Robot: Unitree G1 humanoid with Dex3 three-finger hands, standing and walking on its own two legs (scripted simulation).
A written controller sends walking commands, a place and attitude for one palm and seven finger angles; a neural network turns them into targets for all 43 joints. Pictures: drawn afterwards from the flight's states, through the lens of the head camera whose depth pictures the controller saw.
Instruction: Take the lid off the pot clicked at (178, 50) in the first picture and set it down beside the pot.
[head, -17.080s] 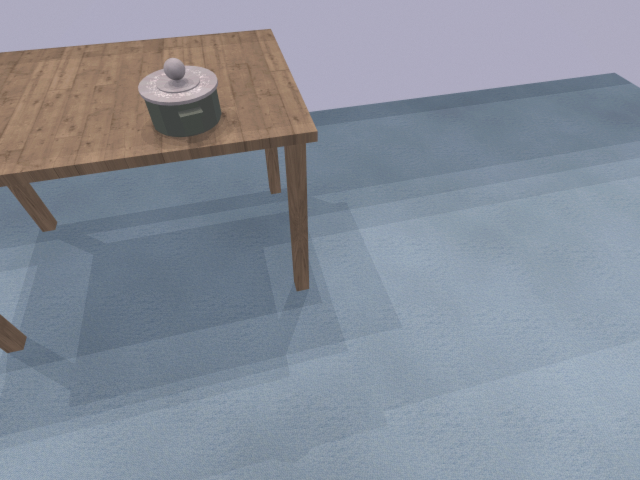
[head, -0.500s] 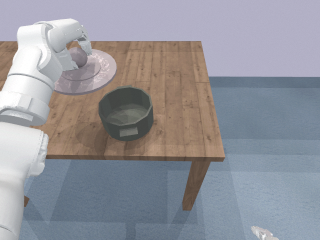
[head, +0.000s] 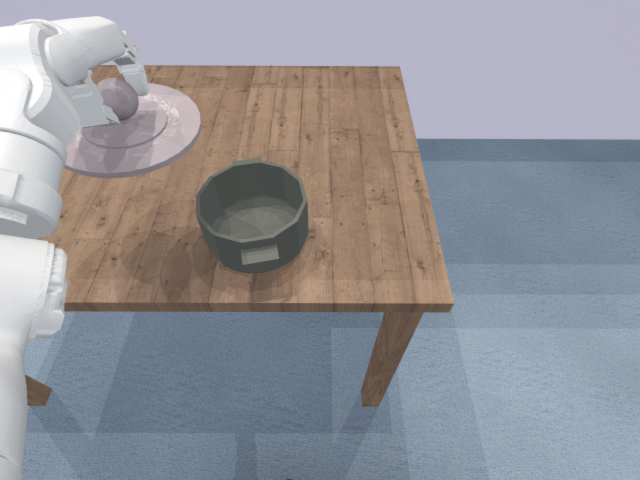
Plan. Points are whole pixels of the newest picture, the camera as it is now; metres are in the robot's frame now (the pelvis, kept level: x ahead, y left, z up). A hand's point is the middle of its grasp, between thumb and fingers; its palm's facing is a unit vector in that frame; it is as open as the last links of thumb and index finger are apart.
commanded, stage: move the lid sideways beside the pot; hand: left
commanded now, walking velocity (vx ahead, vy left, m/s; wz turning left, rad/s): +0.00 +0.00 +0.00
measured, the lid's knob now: (116, 99) +0.51 +0.24 +0.20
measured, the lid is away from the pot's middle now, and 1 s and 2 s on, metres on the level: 0.14 0.22 0.23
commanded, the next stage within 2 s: lower the lid onto the table in 0.84 s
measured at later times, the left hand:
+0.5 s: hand (41, 108) +0.46 +0.30 +0.22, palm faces -0.31 -0.13 -0.94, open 8.1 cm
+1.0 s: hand (28, 112) +0.47 +0.32 +0.22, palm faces -0.35 -0.15 -0.93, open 8.1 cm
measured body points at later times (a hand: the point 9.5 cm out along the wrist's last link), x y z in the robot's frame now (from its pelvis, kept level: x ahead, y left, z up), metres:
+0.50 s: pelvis +0.00 -0.01 +0.00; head +0.06 -0.01 +0.45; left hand +0.48 +0.30 +0.28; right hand +0.07 -0.29 -0.13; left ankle +0.06 +0.09 -0.74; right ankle -0.05 -0.14 -0.74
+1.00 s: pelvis +0.01 -0.01 +0.00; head +0.07 +0.00 +0.44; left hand +0.48 +0.32 +0.27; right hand +0.06 -0.29 -0.13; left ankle +0.06 +0.09 -0.74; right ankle -0.05 -0.14 -0.74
